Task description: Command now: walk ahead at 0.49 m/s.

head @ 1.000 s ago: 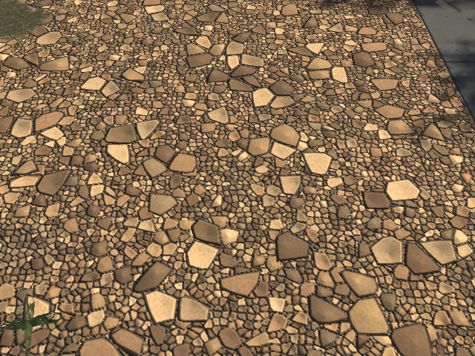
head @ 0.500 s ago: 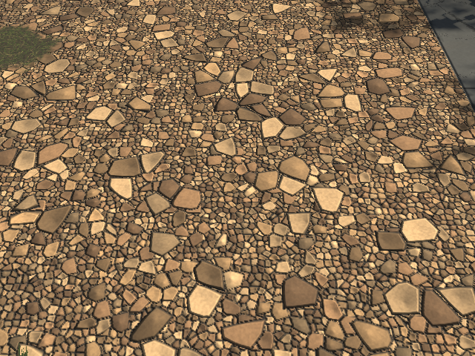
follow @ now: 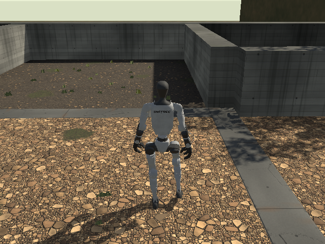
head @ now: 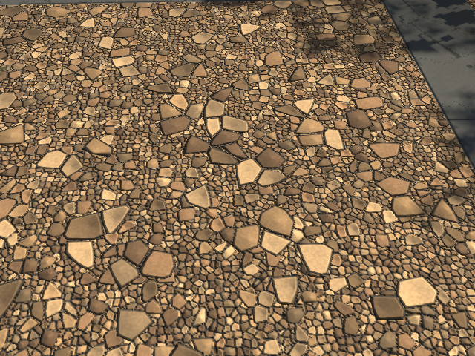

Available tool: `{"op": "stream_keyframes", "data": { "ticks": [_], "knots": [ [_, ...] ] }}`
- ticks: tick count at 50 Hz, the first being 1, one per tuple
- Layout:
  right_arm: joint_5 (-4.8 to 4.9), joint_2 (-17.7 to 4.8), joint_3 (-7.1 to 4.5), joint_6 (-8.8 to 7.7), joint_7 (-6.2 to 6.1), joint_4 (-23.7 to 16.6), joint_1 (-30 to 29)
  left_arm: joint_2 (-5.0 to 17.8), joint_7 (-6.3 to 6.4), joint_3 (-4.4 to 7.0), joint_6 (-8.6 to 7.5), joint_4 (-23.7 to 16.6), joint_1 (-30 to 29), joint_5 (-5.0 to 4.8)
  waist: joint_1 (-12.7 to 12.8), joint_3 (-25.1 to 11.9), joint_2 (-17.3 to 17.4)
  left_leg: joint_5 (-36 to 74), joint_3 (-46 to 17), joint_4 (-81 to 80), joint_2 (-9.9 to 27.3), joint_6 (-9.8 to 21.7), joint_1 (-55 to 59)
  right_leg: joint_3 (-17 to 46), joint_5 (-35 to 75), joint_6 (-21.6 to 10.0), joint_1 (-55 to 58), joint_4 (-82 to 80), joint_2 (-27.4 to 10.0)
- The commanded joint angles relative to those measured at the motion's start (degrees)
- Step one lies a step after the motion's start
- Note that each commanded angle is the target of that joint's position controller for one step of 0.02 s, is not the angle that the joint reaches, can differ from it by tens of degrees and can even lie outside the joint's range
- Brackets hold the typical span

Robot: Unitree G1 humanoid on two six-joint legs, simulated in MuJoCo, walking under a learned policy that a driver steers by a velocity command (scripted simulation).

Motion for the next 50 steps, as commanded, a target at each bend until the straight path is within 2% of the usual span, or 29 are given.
{"op": "stream_keyframes", "data": {
  "ticks": [1,6,9,11,13,14,15,16,17,18,19,20,21,23,26,30,34,38,39,41,42,43,44,45,46,47,48,49,50],
  "knots": [
    [0.04,-7.4,-1.15,-1.0,-1.13,-3.0,-2.1,2.6,0.43,0.8,0.26,-2.5,1.9,0.72,2.6,3.2,4.4,4.7,-11.9,-11.7,16.0,9.7,-5.8,0.1,8.9,1.6,-1.7,-7.8,-2.4],
    [1.12,-9.3,-1.5,-0.11,-2.09,-1.7,3.7,1.6,-0.55,0.31,-0.44,-5.5,-9.2,0.03,-1.4,3.3,4.5,5.0,-9.2,-10.7,15.4,7.0,0.8,-2.5,17.9,2.2,0.2,-26.9,0.6],
    [1.46,-9.5,-1.66,0.62,-2.15,-0.4,6.5,1.9,-1.62,0.08,-0.7,-7.3,-13.8,-0.47,-3.0,4.6,5.0,4.0,-9.8,-8.3,17.6,6.7,6.6,-2.6,15.2,1.7,-0.5,-32.1,1.5],
    [1.47,-9.8,-1.91,1.21,-2.3,0.0,7.1,2.7,-2.4,0.18,-1.15,-8.4,-15.0,-0.56,-2.6,4.8,5.3,4.8,-10.6,-5.8,19.4,6.1,10.2,-2.6,11.0,0.4,-0.1,-34.6,2.1],
    [1.5,-10.7,-2.26,1.82,-2.41,-0.1,5.8,4.2,-2.83,0.79,-1.66,-8.1,-11.8,-0.54,-0.1,3.0,6.5,11.7,-10.8,-1.6,20.1,5.0,11.7,-3.8,6.8,-1.3,6.0,-36.9,3.7],
    [1.36,-10.7,-2.17,2.11,-2.42,-0.5,4.4,5.9,-2.75,1.75,-1.82,-6.6,-6.3,-0.43,3.1,-0.1,6.6,21.3,-9.0,4.9,18.3,3.9,11.1,-5.4,6.0,-2.6,13.9,-38.2,5.6],
    [0.81,-8.7,-1.41,2.22,-2.3,-1.1,4.2,9.1,-2.33,3.39,-2.0,-3.6,4.3,-0.29,7.5,-6.7,5.1,24.9,-6.8,17.6,14.7,2.3,5.5,-3.9,7.1,-4.7,29.1,-37.7,4.7],
    [0.22,-4.0,0.21,1.53,-2.01,-2.6,7.3,15.2,-1.9,4.91,-1.96,-2.0,14.5,0.91,9.0,-16.7,-4.4,8.7,-2.5,40.3,7.8,-1.3,-14.2,14.8,5.2,-11.2,52.4,-37.7,-9.8],
    [1.33,-0.3,1.36,0.18,-1.8,-1.9,10.8,14.4,-2.11,4.68,-1.55,-1.1,17.1,0.79,8.2,-22.9,-15.5,-23.7,-6.9,54.8,1.4,-2.6,-29.1,36.6,-2.5,-16.1,62.1,-46.3,-18.1],
    [2.9,-7.7,-0.57,-0.73,-1.77,-2.3,6.8,9.6,-2.09,3.22,-1.72,-1.6,14.2,0.75,8.6,-16.8,-9.0,-22.3,-13.1,60.7,4.6,-1.4,-33.8,32.9,-4.5,-13.2,56.4,-47.9,-16.4],
    [3.59,-9.5,-1.2,-0.92,-1.91,-4.0,2.1,7.3,-1.94,2.43,-1.75,-2.8,8.9,0.68,7.0,-10.3,-6.0,-17.0,-11.8,60.2,7.6,-0.8,-34.5,23.1,-0.8,-10.8,48.1,-48.7,-14.7],
    [2.97,-8.6,-1.34,-0.54,-2.33,-4.2,0.0,5.7,-2.21,1.83,-1.9,-3.3,4.1,0.78,5.0,-6.3,-1.7,-12.1,-10.8,56.9,10.0,-1.2,-31.9,16.4,3.3,-9.4,40.0,-51.2,-12.2],
    [2.34,-7.9,-1.86,0.32,-2.63,-4.1,0.0,4.0,-2.34,1.43,-2.18,-3.4,1.6,0.88,3.2,-3.8,-2.0,-8.9,-10.9,53.4,11.8,-1.4,-29.3,11.1,5.3,-8.2,35.2,-53.4,-9.9],
    [2.39,-5.0,-1.93,2.08,-2.46,-3.3,2.5,3.0,-2.44,1.34,-2.43,-2.2,0.9,1.4,1.2,-1.7,-3.1,-5.7,-10.4,51.5,12.5,-1.8,-24.9,4.3,9.4,-7.4,29.7,-56.2,-7.3],
    [2.27,-4.1,-2.35,3.32,-2.52,-4.8,0.3,4.8,-1.73,2.02,-2.64,-0.5,2.7,1.87,0.6,0.6,-1.5,-0.6,-11.3,48.9,12.4,-2.4,-29.1,-2.0,17.1,-7.8,29.2,-57.5,-7.1],
    [1.76,-3.8,-2.66,3.2,-1.94,-7.6,-6.0,5.8,-0.4,2.27,-2.04,0.4,3.9,1.96,1.6,2.5,-0.9,8.6,-10.9,37.5,11.7,-3.1,-32.9,-7.4,18.0,-6.9,31.6,-58.6,-6.7],
    [1.29,-2.5,-2.03,3.03,-0.51,-10.9,-14.0,7.2,0.53,2.64,-1.27,1.5,7.0,1.36,4.5,5.0,0.2,12.5,-6.2,27.5,11.5,-2.5,-33.5,-11.4,18.3,-6.2,36.0,-58.8,-7.8],
    [1.61,-2.0,-1.73,3.01,1.02,-14.8,-19.5,8.2,0.73,3.15,0.3,2.5,9.8,0.6,5.8,6.5,0.2,6.8,-2.4,22.8,10.8,-1.0,-35.9,-13.9,24.0,-5.7,44.1,-54.7,-10.1],
    [1.72,-2.2,-1.84,3.03,1.39,-15.6,-19.8,8.7,0.77,3.31,0.67,2.4,9.2,0.4,5.2,6.2,-0.2,4.4,-1.0,21.9,10.0,-0.2,-34.2,-14.8,28.7,-5.3,44.8,-52.8,-10.3],
    [1.81,-3.9,-2.71,3.24,1.77,-16.4,-17.5,10.5,1.07,3.8,1.22,1.5,7.3,0.08,2.6,3.0,-2.6,-1.1,3.0,21.6,6.3,1.8,-26.0,-16.6,47.5,-4.1,44.9,-46.0,-10.1],
    [1.95,-5.5,-3.58,3.39,1.77,-16.0,-13.5,11.4,1.28,4.04,1.59,1.1,6.3,-0.05,0.0,0.2,-3.9,-3.8,4.4,21.8,4.0,3.0,-19.9,-17.2,56.1,-3.6,44.4,-39.5,-9.9],
    [2.11,-8.1,-5.01,3.44,1.55,-14.4,-6.1,12.2,1.34,4.16,1.92,0.6,4.8,-0.29,-4.3,-3.8,-3.9,-2.6,4.9,18.7,1.7,4.8,-9.4,-17.8,58.3,-2.5,41.6,-29.3,-8.6],
    [1.98,-12.3,-7.19,3.66,0.53,-12.0,3.3,12.0,1.35,3.98,1.72,-0.3,4.2,-0.31,-9.0,-8.6,-1.1,0.2,-0.1,14.4,2.3,7.3,7.1,-18.0,47.0,-0.1,31.5,-14.2,-5.9],
    [2.04,-18.6,-8.4,3.89,-0.64,-11.2,5.8,4.0,0.43,1.82,0.48,-2.7,8.2,1.94,-4.1,-12.4,14.4,0.0,-26.4,13.5,17.1,14.8,26.5,-16.1,-6.4,3.0,6.6,7.3,3.2],
    [1.15,-17.9,-7.52,2.95,-0.4,-13.1,6.4,3.8,-0.55,1.0,-2.49,-5.0,7.2,0.03,-3.5,-22.1,13.9,-8.1,-53.0,2.1,25.7,22.5,34.6,-1.3,-23.5,3.1,-4.7,18.7,10.2],
    [0.59,-13.6,-6.39,2.38,-0.25,-12.7,5.9,7.5,-1.14,2.03,-4.12,-6.9,-0.5,-2.12,-5.9,-16.2,8.4,-5.7,-46.0,-0.2,23.7,18.3,31.7,2.7,-18.4,1.4,-10.7,18.6,6.7],
    [1.14,-11.0,-5.69,1.91,-0.26,-13.2,2.1,7.3,-1.1,1.86,-4.67,-7.7,-2.2,-2.13,-3.6,-9.9,5.4,-1.3,-37.0,0.0,21.3,15.7,23.2,2.1,-12.8,0.3,-10.5,13.5,4.0],
    [1.38,-9.0,-5.05,1.69,-0.13,-14.4,-2.8,7.3,-0.56,2.16,-4.47,-6.7,-1.8,-0.7,-0.5,-6.3,1.0,4.1,-30.7,-0.3,18.7,13.6,13.8,1.8,-9.4,0.6,-6.2,8.6,1.7],
    [1.16,-7.4,-4.43,1.61,-0.26,-15.4,-5.7,8.1,-0.31,2.83,-3.64,-6.6,-0.5,0.26,1.7,-4.9,1.3,8.5,-26.6,-1.4,16.8,12.6,7.4,1.9,-7.5,1.2,-1.6,4.8,0.3]
  ]
}}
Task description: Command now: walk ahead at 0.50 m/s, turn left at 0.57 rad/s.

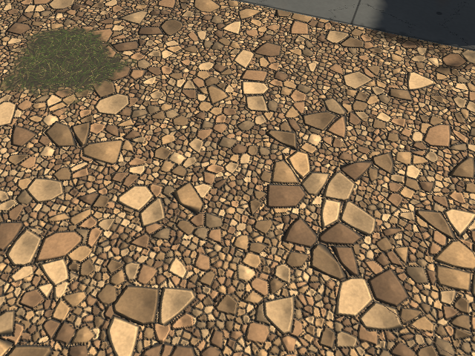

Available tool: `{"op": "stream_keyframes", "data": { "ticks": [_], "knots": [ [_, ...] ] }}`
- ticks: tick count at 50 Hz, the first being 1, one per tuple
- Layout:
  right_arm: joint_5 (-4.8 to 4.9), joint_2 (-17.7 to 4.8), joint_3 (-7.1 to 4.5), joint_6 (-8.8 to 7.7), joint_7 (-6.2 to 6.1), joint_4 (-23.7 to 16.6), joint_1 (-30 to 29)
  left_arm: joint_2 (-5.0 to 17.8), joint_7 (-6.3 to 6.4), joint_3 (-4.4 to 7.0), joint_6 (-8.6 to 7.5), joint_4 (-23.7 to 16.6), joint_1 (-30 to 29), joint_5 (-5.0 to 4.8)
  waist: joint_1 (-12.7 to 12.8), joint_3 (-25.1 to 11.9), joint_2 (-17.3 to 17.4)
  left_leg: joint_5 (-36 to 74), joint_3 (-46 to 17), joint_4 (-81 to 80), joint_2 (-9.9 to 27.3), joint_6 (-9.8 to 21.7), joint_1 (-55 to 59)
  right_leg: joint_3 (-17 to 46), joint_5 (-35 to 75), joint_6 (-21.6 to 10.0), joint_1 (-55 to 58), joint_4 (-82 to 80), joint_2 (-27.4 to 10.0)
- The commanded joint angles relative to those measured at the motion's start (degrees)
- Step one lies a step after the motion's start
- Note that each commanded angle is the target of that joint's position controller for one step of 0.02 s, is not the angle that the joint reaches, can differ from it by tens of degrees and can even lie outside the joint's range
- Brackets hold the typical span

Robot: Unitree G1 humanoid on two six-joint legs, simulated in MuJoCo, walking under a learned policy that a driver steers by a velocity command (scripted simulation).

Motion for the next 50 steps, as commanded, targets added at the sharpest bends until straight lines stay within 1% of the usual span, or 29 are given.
{"op": "stream_keyframes", "data": {
  "ticks": [1,3,5,9,11,14,16,18,19,20,21,22,23,24,25,26,29,31,35,40,42,43,44,45,46,47,48,49,50],
  "knots": [
    [-0.3,-4.8,-0.84,-1.13,-0.54,-4.3,0.9,7.2,0.16,2.07,-0.71,-5.4,-0.1,1.15,1.4,-7.2,0.1,13.2,-23.2,-17.4,15.5,11.4,16.0,4.1,5.1,0.3,-14.7,-4.0,-4.4],
    [-0.04,-6.4,-1.15,-1.34,-1.18,-4.3,1.9,5.7,0.31,1.96,0.55,-6.3,-0.6,1.89,2.0,-6.0,0.6,17.9,-20.2,-18.6,14.2,11.6,11.4,2.8,7.1,2.1,-13.4,-9.1,-4.2],
    [0.0,-8.2,-1.62,-1.32,-2.07,-4.1,4.1,4.7,0.63,1.65,1.07,-8.1,-4.8,2.33,1.0,-4.5,1.4,19.7,-17.6,-19.1,12.7,11.0,9.3,1.7,12.6,3.7,-14.6,-16.2,-3.1],
    [0.44,-8.2,-1.61,-0.53,-2.91,-3.7,7.9,3.0,0.12,0.83,0.78,-10.9,-13.5,1.77,-2.6,-3.4,4.7,13.1,-15.8,-17.5,9.5,7.4,8.6,1.3,25.8,3.8,-12.2,-33.9,0.6],
    [0.41,-7.9,-1.42,-0.45,-2.94,-3.1,9.3,3.0,-0.54,0.62,0.43,-11.6,-15.8,1.24,-4.0,-3.3,5.8,10.0,-16.4,-17.1,10.3,6.5,9.7,0.7,29.5,3.4,-10.1,-38.9,1.6],
    [0.39,-7.2,-1.06,-0.3,-3.04,-1.8,12.0,4.3,-1.61,0.75,-0.46,-12.9,-18.1,1.14,-5.1,-2.9,6.1,9.3,-19.8,-13.5,13.4,6.3,15.7,1.5,27.9,1.6,-10.7,-42.6,1.7],
    [0.12,-7.7,-1.2,-0.03,-3.27,-1.5,12.0,5.6,-2.04,1.11,-1.01,-13.3,-17.2,1.13,-4.2,-2.7,7.1,12.2,-22.2,-11.0,15.3,5.7,19.4,1.3,22.8,-0.2,-9.9,-44.2,2.0],
    [0.03,-7.9,-1.14,0.29,-3.29,-2.0,10.2,7.2,-1.84,1.97,-1.44,-11.7,-10.6,1.32,-0.4,-4.9,8.1,23.9,-21.6,-5.2,13.8,4.2,20.5,-0.8,20.5,-2.7,-1.2,-47.5,3.7],
    [-0.33,-6.4,-0.5,0.2,-3.02,-2.8,8.8,9.2,-1.58,2.8,-1.63,-10.1,-3.2,2.01,3.1,-10.7,6.7,27.6,-19.2,4.2,10.8,2.6,17.4,1.5,23.0,-5.4,10.7,-46.2,0.9],
    [-1.33,-4.2,0.45,-0.12,-3.0,-3.8,10.6,12.8,-1.39,3.71,-1.5,-9.1,6.6,2.46,5.7,-19.3,-1.0,14.5,-14.6,21.3,5.7,0.1,5.9,13.4,24.8,-10.5,28.4,-43.8,-9.0],
    [0.61,-1.2,1.36,-0.86,-2.82,-3.0,18.9,14.5,-2.08,4.46,-0.77,-6.0,11.6,2.05,3.1,-23.9,-19.6,-20.7,-11.0,38.2,-1.5,-3.6,-13.7,38.6,11.5,-18.4,43.1,-51.2,-19.2],
    [1.35,-6.3,0.66,-1.19,-2.76,-2.4,16.0,9.2,-2.23,3.11,-0.57,-6.4,11.1,0.44,4.6,-18.3,-12.3,-21.5,-14.5,44.3,1.9,-3.3,-21.2,41.9,-1.3,-16.5,40.5,-54.5,-18.7],
    [1.25,-8.3,0.21,-1.29,-2.58,-3.8,8.9,6.7,-1.98,2.32,-0.09,-7.1,6.9,0.32,5.1,-10.0,-6.1,-15.9,-12.5,44.7,4.4,-3.2,-23.4,33.3,-0.6,-14.1,32.5,-55.6,-16.7],
    [0.3,-7.6,0.37,-1.39,-2.55,-4.7,5.1,6.2,-1.96,1.79,0.4,-7.9,3.4,1.0,3.6,-5.9,-1.4,-11.4,-9.8,42.3,7.0,-3.3,-21.5,27.1,5.6,-13.1,24.5,-57.1,-14.4],
    [-0.51,-6.8,0.22,-1.49,-2.48,-5.2,3.8,5.4,-2.04,1.42,0.53,-7.9,1.6,1.42,2.1,-3.7,-0.7,-8.7,-8.9,38.6,8.9,-3.5,-19.8,23.3,11.1,-12.8,19.4,-58.5,-12.4],
    [-0.56,-6.0,0.16,-1.37,-2.37,-5.2,4.6,4.8,-2.06,1.07,0.41,-7.9,1.0,1.87,0.7,-3.9,-2.4,-7.1,-8.5,36.1,10.4,-3.7,-16.7,20.1,15.0,-12.3,16.4,-59.7,-10.6],
    [-0.5,-3.5,0.68,-0.82,-2.44,-5.2,5.0,5.7,-1.98,1.22,0.05,-6.5,2.3,1.24,0.0,-4.2,-4.7,-5.2,-6.1,29.9,11.4,-4.9,-15.3,13.9,23.4,-13.1,13.8,-62.2,-8.9],
    [-0.8,-2.8,1.1,-0.82,-2.56,-6.6,1.1,7.6,-1.51,1.71,0.3,-5.7,3.7,1.01,0.8,-3.5,-3.8,-0.7,-5.3,23.3,12.0,-5.9,-17.1,11.4,26.7,-13.4,14.0,-63.5,-9.0],
    [-0.56,-1.6,1.74,-1.28,-1.98,-8.0,-5.9,8.6,-0.99,1.81,1.2,-4.3,6.7,0.36,3.2,-2.6,-3.8,11.0,-3.6,9.3,10.7,-6.2,-14.4,5.8,27.2,-11.1,14.5,-63.8,-6.9],
    [-0.48,-2.1,1.65,-2.07,-0.6,-10.1,-12.0,8.9,-0.6,1.5,2.85,-1.8,10.4,0.33,4.7,-1.7,-4.8,13.3,-2.2,0.0,7.1,-5.1,-9.8,4.3,38.3,-9.0,18.5,-57.5,-7.9],
    [-0.85,-3.7,1.08,-2.42,-0.17,-9.8,-9.8,9.6,-0.25,1.63,3.41,-1.8,9.0,0.22,2.6,-3.7,-5.8,11.8,-2.5,-3.1,6.0,-3.4,-5.2,4.9,42.1,-7.2,20.4,-52.7,-8.3],
    [-1.35,-4.8,0.5,-2.57,-0.3,-8.3,-5.3,10.0,-0.03,1.66,3.57,-2.2,7.2,0.04,-0.3,-6.1,-5.6,14.4,-1.5,-6.0,4.8,-2.3,1.4,4.0,45.8,-5.9,20.0,-48.1,-6.9],
    [-1.97,-7.2,-0.35,-2.71,-0.71,-6.5,0.3,9.0,0.06,1.29,3.44,-2.4,7.4,0.33,-2.5,-9.8,-3.9,23.5,-1.9,-7.6,6.0,-0.7,10.9,2.4,45.3,-3.9,17.4,-40.9,-3.9],
    [-3.39,-11.8,-1.13,-2.67,-1.35,-5.7,7.2,5.8,0.08,0.01,2.92,-4.1,8.5,2.04,-3.6,-18.3,3.9,48.5,-12.4,-1.6,17.4,3.9,28.6,0.3,27.2,-1.0,6.0,-25.8,0.0],
    [-3.35,-11.3,-0.52,-1.73,-1.36,-5.4,8.2,0.8,-0.45,-1.84,2.67,-2.1,18.6,1.95,-0.9,-27.0,16.1,59.6,-27.3,-0.4,30.8,14.3,42.7,1.1,-15.5,2.4,-8.2,-8.4,5.5],
    [-1.78,-8.2,-0.02,-0.76,-0.95,-4.8,9.7,6.3,-0.67,-0.52,3.02,-0.4,18.4,0.69,-3.0,-28.9,11.4,47.3,-29.5,-3.1,28.6,13.9,39.4,6.3,-18.1,2.5,-10.1,-3.6,3.7],
    [-1.04,-6.9,0.48,-0.35,-0.9,-5.0,5.5,8.4,-0.53,0.17,3.64,-1.9,12.5,-0.2,-2.7,-20.6,8.3,39.3,-24.3,-5.6,25.5,11.4,32.6,4.6,-15.2,3.0,-13.9,-2.5,1.8],
    [-1.02,-5.1,1.25,-0.22,-0.98,-5.3,0.8,7.5,0.03,0.12,4.51,-2.7,8.6,0.24,-1.3,-15.4,4.6,33.5,-20.7,-8.0,22.8,9.4,24.7,3.5,-11.2,3.5,-13.7,-5.2,-0.3],
    [-1.42,-3.9,1.77,-0.14,-0.93,-5.5,-2.9,7.0,0.57,0.33,5.62,-2.8,7.2,0.92,0.4,-11.9,4.0,29.0,-18.1,-10.4,21.2,8.3,16.7,3.5,-8.4,4.1,-10.6,-8.8,-1.8]
  ]
}}
Over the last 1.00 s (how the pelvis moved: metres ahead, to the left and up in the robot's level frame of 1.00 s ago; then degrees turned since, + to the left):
0.53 0.02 -0.02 21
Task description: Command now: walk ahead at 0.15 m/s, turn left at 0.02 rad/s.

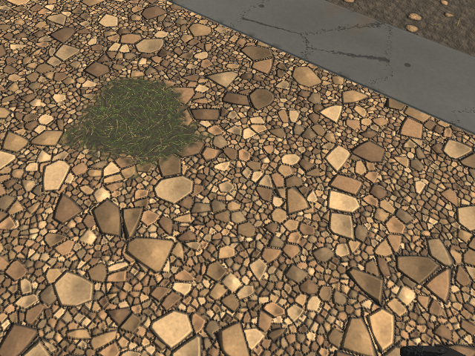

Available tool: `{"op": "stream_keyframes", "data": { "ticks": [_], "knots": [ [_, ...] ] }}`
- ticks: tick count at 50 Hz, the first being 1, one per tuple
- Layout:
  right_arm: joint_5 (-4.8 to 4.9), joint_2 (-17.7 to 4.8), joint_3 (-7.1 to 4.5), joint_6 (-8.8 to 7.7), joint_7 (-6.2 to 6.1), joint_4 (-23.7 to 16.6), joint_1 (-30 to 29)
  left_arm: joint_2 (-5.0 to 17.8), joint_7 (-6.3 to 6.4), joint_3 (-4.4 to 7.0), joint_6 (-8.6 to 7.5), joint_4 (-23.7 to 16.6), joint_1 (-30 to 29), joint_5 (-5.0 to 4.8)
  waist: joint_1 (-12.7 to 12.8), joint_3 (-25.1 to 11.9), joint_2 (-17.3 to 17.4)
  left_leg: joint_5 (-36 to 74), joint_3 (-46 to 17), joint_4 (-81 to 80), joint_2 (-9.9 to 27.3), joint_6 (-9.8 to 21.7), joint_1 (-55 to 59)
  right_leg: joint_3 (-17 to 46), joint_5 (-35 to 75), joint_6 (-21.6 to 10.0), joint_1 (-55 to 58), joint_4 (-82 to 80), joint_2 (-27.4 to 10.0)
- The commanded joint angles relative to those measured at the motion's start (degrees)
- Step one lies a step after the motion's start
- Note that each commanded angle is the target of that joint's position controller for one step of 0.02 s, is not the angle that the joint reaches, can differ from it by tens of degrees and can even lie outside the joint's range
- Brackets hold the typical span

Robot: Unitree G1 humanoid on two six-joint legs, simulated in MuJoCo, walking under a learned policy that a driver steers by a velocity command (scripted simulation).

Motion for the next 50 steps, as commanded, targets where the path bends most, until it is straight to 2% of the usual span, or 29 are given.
{"op": "stream_keyframes", "data": {
  "ticks": [1,3,5,8,10,11,12,13,14,15,17,19,23,26,37,50],
  "knots": [
    [-0.52,-6.3,-1.54,0.47,-0.16,-1.0,1.6,4.8,1.18,1.5,1.97,-2.6,2.9,0.51,-0.2,-9.2,6.8,20.4,-14.8,-10.2,14.9,11.4,12.7,1.7,4.3,1.6,-6.8,-0.5,-5.5],
    [-1.4,-6.7,-1.78,0.47,-0.25,-0.4,-0.8,2.5,1.81,1.09,3.0,-1.6,4.9,0.73,1.4,-8.8,9.0,18.4,-10.1,-12.4,12.4,11.3,5.6,-0.5,7.3,2.0,0.8,-7.5,-4.2],
    [-1.2,-6.7,-1.81,0.51,-0.65,0.8,-0.4,2.0,2.13,0.87,3.3,-1.4,3.7,1.1,0.7,-9.8,8.9,13.4,-9.0,-12.9,12.0,11.4,5.2,-0.9,11.5,1.5,4.0,-13.7,-4.0],
    [-0.58,-6.8,-1.61,1.3,-1.21,2.4,-0.3,2.6,2.06,1.12,3.76,-1.3,1.2,1.21,0.1,-8.7,8.3,-5.7,-9.7,-14.2,11.5,9.9,3.5,-1.5,18.8,0.2,8.2,-21.8,-3.5],
    [-0.16,-5.4,-0.99,1.78,-1.37,3.5,0.2,2.5,1.88,1.16,3.74,-1.3,0.1,2.05,0.5,-5.8,7.2,-19.5,-9.5,-14.1,9.2,6.4,0.5,-2.4,22.2,-1.3,12.0,-28.8,-2.7],
    [-0.22,-4.3,-0.54,1.84,-1.38,4.6,2.0,3.2,1.92,1.16,3.63,-1.8,-0.6,2.58,0.3,-4.0,5.8,-24.0,-9.4,-13.4,7.8,3.8,-0.5,-0.2,23.8,-2.4,12.6,-32.3,-4.5],
    [-0.5,-4.4,-0.54,1.88,-1.39,5.2,3.4,5.6,2.16,1.44,3.49,-2.6,-1.2,2.45,-1.2,-1.8,2.3,-24.7,-8.0,-10.4,5.4,1.6,-0.6,2.8,23.2,-4.0,11.0,-35.2,-7.5],
    [-0.06,-4.5,-0.92,2.06,-1.66,5.6,6.0,8.4,2.17,2.37,3.38,-1.6,-3.0,1.54,-4.2,-0.1,-5.6,-19.9,-3.6,-9.0,1.7,0.0,3.3,2.5,11.1,-5.3,3.4,-36.1,-6.9],
    [-0.33,-5.7,-1.06,2.28,-2.1,6.1,4.4,5.2,1.89,1.83,2.88,-1.6,-3.9,1.52,-2.8,0.9,-5.6,-15.5,-2.6,-6.1,1.4,-0.8,8.6,2.5,5.2,-4.8,-1.9,-38.7,-5.7],
    [-0.11,-5.7,-1.24,2.5,-2.37,6.2,4.2,3.3,1.82,1.23,2.34,-1.1,-4.3,1.95,-3.2,0.7,-6.0,-12.9,-2.5,-5.0,1.6,-0.4,11.1,2.3,5.1,-3.7,-3.5,-39.8,-5.5],
    [-0.26,-5.3,-1.24,2.92,-2.71,7.6,5.2,2.7,1.66,1.07,1.38,-0.8,-5.1,1.68,-3.3,0.2,-4.7,-9.8,-2.8,-4.3,2.0,0.4,11.8,1.3,11.2,-2.1,-1.7,-38.5,-4.7],
    [-0.21,-4.7,-1.19,2.79,-2.58,8.6,5.4,2.9,1.72,1.09,0.85,0.2,-3.6,1.27,-2.8,-1.5,-2.7,-5.9,-2.8,-3.9,2.3,0.8,12.2,0.7,16.7,-2.0,1.3,-36.7,-4.4],
    [0.28,-4.6,-1.28,2.69,-2.42,10.7,5.2,2.9,1.87,1.05,0.86,1.6,-2.6,1.03,-2.2,-3.4,-0.3,1.1,-2.5,-2.6,2.5,0.6,13.7,-0.1,23.8,-2.4,4.4,-34.8,-3.9],
    [0.46,-4.6,-1.32,3.05,-2.61,12.3,5.4,2.7,1.94,0.98,1.12,2.6,-2.4,0.92,-2.1,-3.4,0.9,3.3,-2.4,-2.1,2.5,0.6,14.7,-0.6,26.1,-2.5,5.1,-34.4,-3.4],
    [0.74,-5.1,-1.36,4.06,-3.39,16.8,5.0,1.4,2.14,0.74,1.83,6.1,-2.2,0.88,-2.4,-1.9,1.3,4.3,-2.5,-2.4,2.8,0.3,15.9,-1.9,27.2,-2.3,6.1,-35.1,-2.3],
    [0.74,-4.4,-1.08,4.33,-3.58,20.2,4.7,0.4,2.51,0.35,2.02,9.5,-0.9,0.94,-2.5,-0.2,1.2,-0.2,-2.4,-4.0,2.6,0.1,15.2,-2.6,23.0,-1.9,5.9,-36.5,-1.7]
  ]
}}
Over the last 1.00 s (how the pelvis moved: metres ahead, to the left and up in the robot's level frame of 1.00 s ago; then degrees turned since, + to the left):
0.50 0.05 0.00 12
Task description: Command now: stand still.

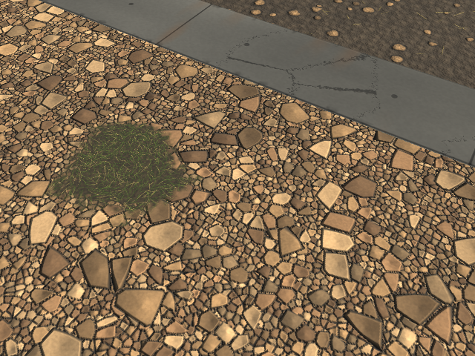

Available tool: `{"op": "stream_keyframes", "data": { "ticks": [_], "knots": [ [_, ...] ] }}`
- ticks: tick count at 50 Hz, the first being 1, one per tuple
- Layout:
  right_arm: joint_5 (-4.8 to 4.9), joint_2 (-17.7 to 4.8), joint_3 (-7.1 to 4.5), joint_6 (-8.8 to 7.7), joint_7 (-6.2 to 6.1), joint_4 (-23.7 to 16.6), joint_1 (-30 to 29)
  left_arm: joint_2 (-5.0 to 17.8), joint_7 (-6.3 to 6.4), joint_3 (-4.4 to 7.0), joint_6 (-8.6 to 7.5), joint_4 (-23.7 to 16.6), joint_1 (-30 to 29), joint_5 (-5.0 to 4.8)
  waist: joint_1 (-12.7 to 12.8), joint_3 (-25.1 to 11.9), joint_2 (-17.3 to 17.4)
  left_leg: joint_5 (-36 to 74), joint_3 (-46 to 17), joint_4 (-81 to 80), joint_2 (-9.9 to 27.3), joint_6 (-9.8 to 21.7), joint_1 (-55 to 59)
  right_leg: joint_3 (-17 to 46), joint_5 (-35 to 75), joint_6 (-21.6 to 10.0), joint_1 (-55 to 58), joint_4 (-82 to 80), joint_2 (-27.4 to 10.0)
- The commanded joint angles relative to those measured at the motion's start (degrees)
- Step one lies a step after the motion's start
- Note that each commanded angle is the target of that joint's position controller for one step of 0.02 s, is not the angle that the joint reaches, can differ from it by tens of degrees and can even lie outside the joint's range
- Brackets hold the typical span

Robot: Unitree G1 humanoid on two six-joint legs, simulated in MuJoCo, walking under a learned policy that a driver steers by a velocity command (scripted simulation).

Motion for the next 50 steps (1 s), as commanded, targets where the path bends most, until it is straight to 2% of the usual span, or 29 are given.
{"op": "stream_keyframes", "data": {
  "ticks": [1,9,10,12,13,15,17,19,21,22,23,24,25,26,27,29,32,34,37,39,41,42,43,44,45,46,47,48,50],
  "knots": [
    [-0.01,-5.8,-0.85,-0.39,-0.18,-1.1,0.4,5.2,0.24,0.81,-0.36,-0.6,2.8,0.01,0.0,-0.6,0.0,8.1,-1.9,-4.8,1.9,1.8,3.1,0.2,7.2,-1.0,-4.2,-5.4,-0.6],
    [0.0,-5.3,-0.57,-0.41,-0.25,0.1,1.4,4.5,0.36,0.5,-0.44,0.9,4.4,-0.03,-0.1,0.1,0.2,5.6,-2.0,-5.6,1.8,1.7,2.5,0.0,5.4,-0.9,-4.7,-5.9,-0.4],
    [0.01,-4.9,-0.49,-0.34,-0.29,0.7,2.5,4.0,0.4,0.41,-0.37,1.7,5.7,-0.11,-0.1,-1.2,0.4,-1.5,-1.6,-6.1,1.3,1.9,2.8,-0.8,-0.3,-1.1,-4.3,-5.7,0.3],
    [0.77,-6.9,-1.26,-0.22,-0.47,0.9,3.8,5.0,0.7,0.85,-0.29,1.3,5.6,-0.65,-0.5,1.5,1.2,-21.8,-2.2,-6.3,1.0,3.6,-0.6,-1.7,-15.6,-2.8,-7.8,-3.2,1.6],
    [0.91,-7.2,-1.44,-0.52,-0.46,0.6,3.9,5.0,0.77,0.88,-0.58,0.7,5.2,-0.77,-0.6,3.7,2.0,-28.0,-4.3,-7.5,2.4,4.7,-2.8,-1.3,-20.0,-3.7,-10.4,-2.2,1.4],
    [1.38,-8.1,-1.91,-1.86,-0.11,0.5,6.2,3.5,0.43,0.67,-1.97,-0.1,4.7,-0.99,-1.4,5.4,4.6,-31.8,-11.2,-10.4,7.0,7.4,-2.0,-1.1,-18.0,-4.4,-14.6,1.9,0.8],
    [1.6,-9.8,-2.68,-2.91,0.3,1.0,9.4,1.7,-0.38,0.45,-3.28,-0.8,4.4,-1.15,-1.7,3.4,9.0,-34.1,-21.6,-15.4,13.8,11.2,0.5,-3.4,-10.3,-4.5,-15.6,9.4,1.6],
    [1.61,-10.0,-2.79,-3.41,0.43,-0.5,6.4,1.7,-1.12,0.69,-3.91,-0.4,6.2,-1.35,0.8,3.3,9.0,-33.0,-24.4,-17.9,16.0,12.1,-6.6,-2.3,-8.3,-6.4,-8.3,10.8,0.6],
    [2.21,-8.6,-2.31,-3.48,0.79,-3.9,-2.6,1.4,-1.1,0.89,-4.24,2.3,13.7,-1.27,6.2,5.3,5.8,-26.0,-13.2,-11.5,9.2,7.6,-18.1,-0.9,-8.4,-8.7,5.6,-2.9,0.3],
    [2.16,-5.2,-1.56,-3.92,1.0,-5.5,-5.4,5.4,-0.8,2.05,-4.45,4.2,20.4,-1.07,8.1,4.1,-3.6,-18.2,-3.9,3.8,2.9,3.7,-25.9,11.0,-13.2,-10.7,13.2,-10.0,-6.9],
    [2.11,-3.0,-0.95,-5.22,1.11,-8.2,-7.6,12.2,-1.42,3.7,-4.98,5.0,25.6,-1.36,9.1,4.0,-17.5,-14.0,3.6,19.9,-1.9,1.4,-34.9,32.1,-20.4,-16.1,17.3,-20.2,-18.8],
    [2.25,-5.3,-1.47,-6.1,1.21,-8.6,-8.7,10.5,-1.58,2.98,-5.81,4.3,23.8,-0.18,7.6,5.9,-13.2,-15.8,-1.8,30.0,0.8,2.4,-39.4,38.6,-17.7,-17.9,15.8,-20.8,-22.2],
    [2.51,-5.5,-1.56,-6.65,1.72,-7.6,-5.6,7.7,-1.7,2.2,-6.47,3.1,20.6,-0.13,4.9,6.3,-8.4,-11.2,-3.5,35.0,3.0,3.4,-42.1,33.9,-12.6,-16.5,17.1,-19.3,-20.7],
    [2.28,-5.5,-1.61,-6.99,2.11,-6.4,-3.2,6.7,-2.16,1.85,-6.75,2.2,18.3,-0.53,3.4,4.9,-6.3,-7.0,-3.2,36.4,4.1,4.1,-42.2,28.2,-7.3,-14.6,18.0,-18.8,-18.2],
    [1.9,-5.9,-1.85,-7.28,2.32,-6.3,-3.1,6.4,-2.48,1.61,-6.59,1.5,16.5,-0.85,2.7,4.7,-4.7,-3.5,-3.0,35.3,5.2,4.3,-42.3,23.8,-1.4,-13.1,17.9,-19.3,-17.1],
    [1.62,-5.3,-2.01,-7.13,2.86,-6.6,-4.5,4.1,-2.33,0.79,-5.75,1.0,16.1,-0.28,2.4,3.9,-5.1,1.6,-1.5,30.1,6.1,3.4,-38.1,14.2,10.5,-10.8,15.9,-20.3,-13.8],
    [1.63,-1.8,-0.75,-6.09,3.63,-8.9,-10.2,5.4,-1.4,0.86,-5.03,0.7,16.8,0.47,3.6,4.7,-5.3,8.9,1.5,19.4,4.5,2.0,-32.2,4.6,16.5,-9.4,10.6,-21.4,-10.5],
    [1.76,-1.0,0.04,-5.65,4.14,-11.1,-14.7,7.6,-0.98,1.32,-5.22,0.6,17.3,0.33,4.4,5.6,-5.7,12.9,3.3,12.4,3.0,2.0,-26.6,1.3,16.7,-9.3,6.6,-23.2,-10.4],
    [2.04,-2.7,0.22,-5.1,4.98,-13.6,-17.9,8.7,-0.94,1.92,-5.58,1.1,17.9,-0.43,4.0,6.8,-6.2,13.8,3.5,7.4,2.5,4.1,-23.2,-1.8,19.3,-9.1,8.4,-23.8,-12.8],
    [1.84,-4.3,-0.25,-5.25,5.56,-14.7,-17.9,9.3,-0.95,2.27,-5.46,0.7,16.5,-0.65,2.4,5.7,-6.3,11.8,4.6,5.3,1.0,6.4,-20.4,-4.5,33.2,-8.0,12.4,-19.5,-13.8],
    [1.6,-7.2,-1.79,-5.37,5.88,-13.9,-11.4,11.0,-0.68,2.79,-4.81,-0.2,14.8,-0.53,-2.0,-0.1,-8.6,8.5,7.3,6.3,-2.9,8.4,-10.5,-7.0,57.1,-6.4,15.2,-8.1,-14.2],
    [1.82,-9.7,-3.39,-5.12,5.78,-11.6,-2.5,11.5,-0.53,2.88,-4.26,-1.0,13.6,-0.27,-6.5,-5.3,-8.7,9.0,8.1,4.9,-5.2,9.9,0.5,-8.5,63.4,-5.1,13.3,3.0,-12.9],
    [2.05,-12.9,-5.13,-4.53,5.16,-9.7,6.3,11.9,-0.47,2.79,-4.34,-2.3,12.6,0.07,-10.6,-9.6,-7.1,8.7,2.3,4.4,-2.9,11.8,16.0,-8.6,56.5,-3.1,2.2,17.3,-11.3],
    [1.18,-18.4,-6.32,-3.95,4.13,-9.5,13.5,5.7,-1.41,0.94,-5.61,-5.2,15.5,0.87,-8.2,-18.1,7.5,-2.5,-28.2,0.5,13.4,21.0,37.4,-7.8,17.4,0.6,-21.9,42.9,-1.7],
    [0.75,-17.3,-5.44,-3.95,3.91,-9.2,13.8,3.5,-2.36,0.0,-8.34,-5.7,14.9,-0.56,-7.1,-25.7,11.0,-8.8,-51.2,-12.8,21.0,25.2,40.5,4.1,-12.7,-0.1,-29.8,55.4,4.1],
    [0.69,-13.8,-4.59,-4.65,3.91,-9.4,10.7,7.8,-2.65,1.38,-9.77,-8.1,8.1,-2.69,-7.3,-17.1,8.7,-7.4,-43.4,-14.3,17.9,21.2,35.0,7.4,-9.5,-2.0,-36.0,57.2,0.5],
    [1.09,-11.3,-3.84,-5.34,4.05,-10.8,5.9,9.5,-2.26,1.69,-10.43,-9.5,4.3,-2.93,-5.3,-10.5,3.9,-1.5,-33.9,-14.7,15.5,18.7,24.9,6.3,-4.3,-3.0,-35.7,53.6,-2.4],
    [0.77,-9.6,-3.22,-5.89,4.41,-12.2,1.2,10.1,-1.48,2.39,-10.38,-9.6,3.1,-2.06,-2.4,-7.2,-1.1,3.7,-27.9,-15.7,12.9,17.2,15.0,5.7,-1.1,-3.0,-31.9,48.9,-4.5],
    [0.02,-7.7,-2.47,-6.08,4.37,-13.9,-2.6,9.5,-0.82,3.24,-8.63,-10.3,4.8,-0.8,1.9,-4.6,0.5,8.2,-21.2,-17.9,9.3,16.4,3.0,6.1,0.8,-2.6,-24.6,42.8,-7.0]
  ]
}}
Over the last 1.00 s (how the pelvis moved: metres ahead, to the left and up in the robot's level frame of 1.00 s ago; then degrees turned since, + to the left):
0.08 -0.02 0.01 0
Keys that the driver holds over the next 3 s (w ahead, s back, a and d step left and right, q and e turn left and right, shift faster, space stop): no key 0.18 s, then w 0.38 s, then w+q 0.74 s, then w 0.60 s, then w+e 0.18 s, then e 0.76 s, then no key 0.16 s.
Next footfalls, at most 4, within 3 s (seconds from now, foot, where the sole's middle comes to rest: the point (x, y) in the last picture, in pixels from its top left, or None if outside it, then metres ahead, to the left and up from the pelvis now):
0.86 left None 0.39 0.12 -0.77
1.34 right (247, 286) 0.72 0.00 -0.77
1.86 left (139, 250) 0.85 0.35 -0.77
2.36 right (176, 177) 1.17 0.26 -0.77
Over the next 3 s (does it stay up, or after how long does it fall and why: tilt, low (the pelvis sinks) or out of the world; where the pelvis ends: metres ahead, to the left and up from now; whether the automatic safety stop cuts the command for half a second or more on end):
stays up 1.06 0.37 0.01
